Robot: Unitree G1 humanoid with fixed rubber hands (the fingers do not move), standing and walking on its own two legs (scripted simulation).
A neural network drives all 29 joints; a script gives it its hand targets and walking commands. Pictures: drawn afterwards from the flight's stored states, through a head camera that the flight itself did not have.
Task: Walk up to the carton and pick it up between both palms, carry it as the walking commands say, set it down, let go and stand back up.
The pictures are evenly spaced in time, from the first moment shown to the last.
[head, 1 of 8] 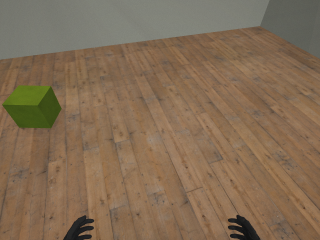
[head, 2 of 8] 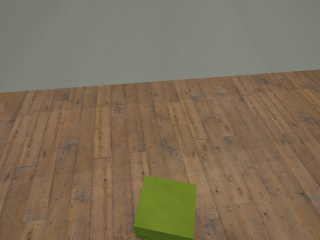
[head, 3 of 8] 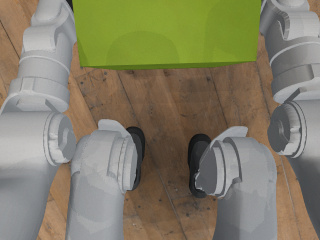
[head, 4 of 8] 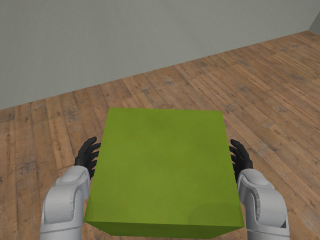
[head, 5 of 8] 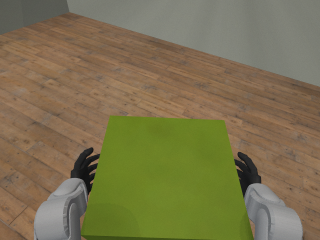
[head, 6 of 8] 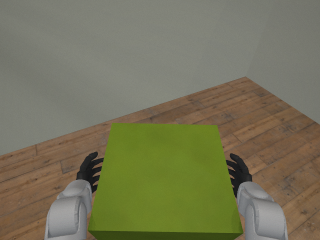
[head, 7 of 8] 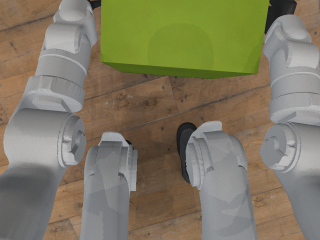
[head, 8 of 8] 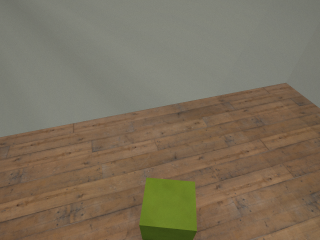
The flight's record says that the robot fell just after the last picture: no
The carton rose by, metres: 0.67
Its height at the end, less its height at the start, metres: +0.00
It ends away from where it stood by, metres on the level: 2.09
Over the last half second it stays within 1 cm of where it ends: yes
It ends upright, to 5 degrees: yes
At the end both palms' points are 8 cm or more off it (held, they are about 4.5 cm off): yes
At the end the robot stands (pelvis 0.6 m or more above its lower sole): yes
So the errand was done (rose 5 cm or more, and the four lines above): yes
